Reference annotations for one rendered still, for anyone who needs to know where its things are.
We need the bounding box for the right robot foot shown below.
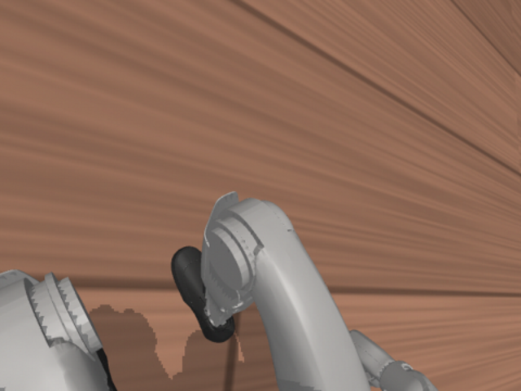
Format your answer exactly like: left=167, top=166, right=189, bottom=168
left=171, top=246, right=235, bottom=343

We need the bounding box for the right robot arm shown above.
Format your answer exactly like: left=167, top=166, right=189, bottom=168
left=379, top=361, right=439, bottom=391

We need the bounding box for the left robot foot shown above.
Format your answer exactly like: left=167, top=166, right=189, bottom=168
left=96, top=348, right=117, bottom=391

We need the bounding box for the right robot hand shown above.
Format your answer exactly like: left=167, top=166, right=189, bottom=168
left=349, top=330, right=395, bottom=388

